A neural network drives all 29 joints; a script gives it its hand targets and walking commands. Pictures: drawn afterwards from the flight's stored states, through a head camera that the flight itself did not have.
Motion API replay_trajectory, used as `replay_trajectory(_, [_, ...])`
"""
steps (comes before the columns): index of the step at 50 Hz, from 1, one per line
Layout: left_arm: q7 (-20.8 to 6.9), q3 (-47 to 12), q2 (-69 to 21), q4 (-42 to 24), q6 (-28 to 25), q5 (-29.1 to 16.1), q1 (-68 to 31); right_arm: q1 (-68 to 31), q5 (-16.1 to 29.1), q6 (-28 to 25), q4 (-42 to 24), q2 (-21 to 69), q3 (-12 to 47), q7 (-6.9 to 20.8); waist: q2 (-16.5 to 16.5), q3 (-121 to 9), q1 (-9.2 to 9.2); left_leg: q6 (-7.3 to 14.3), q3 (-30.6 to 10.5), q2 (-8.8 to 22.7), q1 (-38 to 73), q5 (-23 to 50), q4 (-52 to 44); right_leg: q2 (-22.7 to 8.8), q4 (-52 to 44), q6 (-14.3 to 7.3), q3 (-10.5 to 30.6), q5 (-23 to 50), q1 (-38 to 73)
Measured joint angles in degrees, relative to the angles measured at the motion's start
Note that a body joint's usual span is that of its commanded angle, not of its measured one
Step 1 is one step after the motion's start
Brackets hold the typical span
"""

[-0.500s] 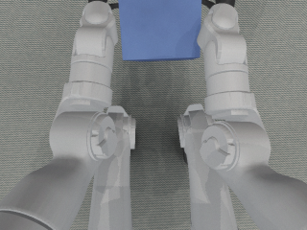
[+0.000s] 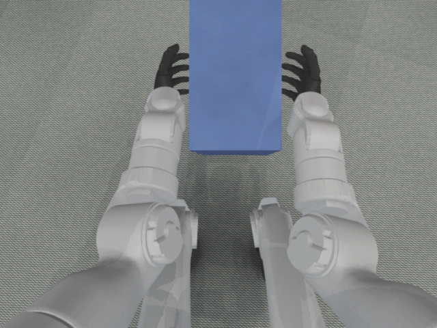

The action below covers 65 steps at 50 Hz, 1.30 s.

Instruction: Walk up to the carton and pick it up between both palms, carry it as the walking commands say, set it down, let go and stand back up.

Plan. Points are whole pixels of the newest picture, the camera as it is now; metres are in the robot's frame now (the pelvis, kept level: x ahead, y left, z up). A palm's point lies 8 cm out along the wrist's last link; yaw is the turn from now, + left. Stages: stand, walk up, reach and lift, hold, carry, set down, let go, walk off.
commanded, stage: reach and lift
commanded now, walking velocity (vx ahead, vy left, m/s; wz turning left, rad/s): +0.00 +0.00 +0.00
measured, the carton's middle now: (235, 90) +0.52 -0.03 -0.14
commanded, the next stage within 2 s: none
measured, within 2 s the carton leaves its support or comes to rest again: neither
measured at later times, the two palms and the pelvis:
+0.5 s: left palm (154, 84) +0.47 +0.10 +0.01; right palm (322, 86) +0.46 -0.13 +0.02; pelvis +0.01 -0.01 +0.05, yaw +1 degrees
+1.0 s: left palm (141, 77) +0.45 +0.10 +0.08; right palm (345, 75) +0.44 -0.13 +0.09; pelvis +0.03 +0.00 +0.11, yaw +1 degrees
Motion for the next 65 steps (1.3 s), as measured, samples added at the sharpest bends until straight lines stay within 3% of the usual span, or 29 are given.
replay_trajectory(7, [0.7, -1.4, -0.9, -2.0, 0.0, -1.0, 3.3, 2.4, 0.3, -0.6, -1.5, 2.7, 1.5, -6.7, -0.4, -0.8, 0.17, 0.1, 0.2, 0.3, 2.5, -0.5, -1.3, 0.1, -1.3, -0.1, 0.3, -0.3, 2.4])
replay_trajectory(14, [1.9, -4.4, -1.1, -3.3, 0.8, -2.2, 6.1, 5.5, 2.6, -1.1, -1.7, 3.0, 3.0, -7.5, -1.8, -2.1, -0.38, -0.5, -0.8, 0.2, 5.6, -0.6, -3.1, -0.1, -3.3, -0.9, -0.7, -0.3, 5.6])
replay_trajectory(18, [2.1, -3.1, -1.9, -1.7, 0.5, -0.1, 6.1, 5.3, 2.2, -0.9, -0.1, 2.4, 2.0, -6.4, -1.4, -2.9, -0.45, -0.6, -1.4, -0.1, 8.4, -0.9, -4.0, -0.5, -4.2, -1.2, -1.4, -0.8, 8.6])
replay_trajectory(22, [1.2, -0.6, -1.9, -0.8, 1.0, 2.9, 7.0, 4.9, -1.2, -0.6, 2.8, 2.3, 0.2, -1.7, -1.2, -3.5, -0.97, -0.5, -1.2, 0.1, 11.4, -0.5, -6.2, -0.6, -6.4, -1.3, -1.2, -0.4, 11.5])
replay_trajectory(25, [0.4, 0.0, -2.0, -0.9, 1.0, 2.6, 8.3, 6.8, -1.6, -0.3, 2.1, 2.7, 0.5, -0.3, -0.7, -3.5, -1.03, -0.3, -1.1, 0.3, 13.6, -0.1, -8.3, -0.6, -8.5, -1.4, -1.1, 0.2, 13.6])
replay_trajectory(28, [0.1, -0.4, -2.5, -0.8, 0.6, 2.0, 9.5, 9.5, -1.0, -0.1, 0.1, 3.6, 1.5, -1.7, -0.8, -3.5, -0.49, 0.1, -0.8, 0.7, 16.0, 0.2, -10.2, -0.4, -10.5, -1.2, -0.7, 0.7, 15.9])
replay_trajectory(33, [0.1, -1.0, -3.8, -0.8, -0.2, 1.8, 11.3, 11.4, -0.8, -1.0, -0.5, 4.5, 1.9, -6.2, -0.1, -4.1, -0.1, 0.3, -0.6, 0.5, 18.9, 0.3, -12.2, -0.8, -12.6, -1.1, -0.4, 0.8, 18.9])
replay_trajectory(35, [0.2, -0.8, -3.8, -1.0, -0.6, 2.1, 11.6, 11.2, -1.1, -1.3, -0.5, 4.7, 1.7, -5.7, 0.0, -3.9, -0.35, 0.5, -0.6, 0.5, 19.9, 0.4, -12.7, -0.9, -13.2, -1.1, -0.4, 0.9, 20.0])
replay_trajectory(38, [0.3, 0.4, -4.2, -1.3, -1.2, 3.6, 12.3, 11.1, -3.0, -1.7, 0.2, 4.5, 0.9, -2.5, -0.6, -4.0, -0.87, 0.6, -0.4, 0.5, 21.0, 0.6, -13.7, -0.9, -14.2, -1.1, -0.2, 1.2, 20.9])
replay_trajectory(41, [0.7, -1.8, -3.7, -3.6, -0.6, 2.0, 14.0, 12.6, -2.1, -1.9, -0.7, 4.7, 1.8, -0.4, -1.7, -3.0, -1.61, 0.4, -0.5, 0.6, 22.9, 0.9, -15.2, -0.9, -15.6, -1.3, -0.2, 1.5, 22.8])
replay_trajectory(45, [1.3, -3.0, -4.6, -3.1, -0.4, 1.3, 15.4, 15.1, -0.3, -1.6, -2.2, 4.8, 1.6, -0.9, -1.9, -2.3, -1.23, 0.4, -1.2, 0.5, 26.3, 1.3, -17.4, -1.3, -18.2, -1.6, -0.9, 1.8, 26.5])
replay_trajectory(48, [1.6, -4.3, -5.5, -3.7, 0.0, 1.0, 17.0, 16.3, 0.5, -1.3, -2.7, 5.1, 2.8, -4.7, -1.5, -2.4, -0.87, 0.7, -1.2, 0.4, 28.9, 1.2, -18.9, -1.6, -19.8, -1.6, -0.9, 1.7, 29.3])
replay_trajectory(50, [1.7, -4.4, -5.2, -4.2, -0.1, 0.8, 18.3, 16.8, -0.2, -1.7, -2.4, 6.0, 3.2, -5.2, -1.2, -3.1, -1.35, 0.8, -1.0, 0.5, 30.3, 1.2, -20.0, -1.7, -20.9, -1.5, -0.8, 1.7, 30.7])
replay_trajectory(52, [1.6, -4.1, -5.1, -4.1, -0.4, 1.0, 19.0, 17.2, -0.7, -2.6, -1.5, 6.4, 3.0, -5.1, -1.0, -3.7, -1.46, 0.9, -0.9, 0.7, 31.8, 1.2, -21.0, -1.6, -22.0, -1.6, -0.6, 1.9, 32.1])
replay_trajectory(56, [1.0, -2.4, -5.6, -3.8, -1.5, 2.9, 19.8, 18.6, -2.5, -3.1, -1.4, 6.4, 1.9, -0.6, -1.0, -3.3, -1.24, 1.0, -0.7, 0.9, 34.9, 1.9, -23.9, -1.7, -24.9, -1.6, -0.4, 2.7, 35.1])
replay_trajectory(58, [1.0, -3.1, -6.1, -4.0, -1.9, 2.6, 20.7, 20.0, -2.0, -2.8, -2.7, 5.9, 2.7, 0.2, -1.0, -2.8, -0.67, 1.1, -0.7, 0.9, 36.4, 2.5, -25.5, -1.7, -26.5, -1.7, -0.3, 3.3, 36.6])
replay_trajectory(62, [1.2, -5.3, -6.8, -6.0, -2.1, -0.2, 23.9, 22.4, -1.2, -2.7, -4.8, 6.2, 4.2, -1.3, -0.6, -2.5, -0.61, 1.3, -0.6, 1.1, 39.6, 3.5, -28.7, -1.9, -29.7, -1.7, -0.2, 4.4, 39.7])
replay_trajectory(65, [0.9, -4.1, -7.2, -5.3, -2.2, 0.9, 24.3, 22.5, -2.1, -3.1, -4.1, 7.4, 2.9, -2.6, -1.0, -2.0, -1.2, 1.3, -0.4, 1.3, 42.6, 3.9, -30.7, -1.9, -31.6, -1.8, 0.0, 5.0, 42.5])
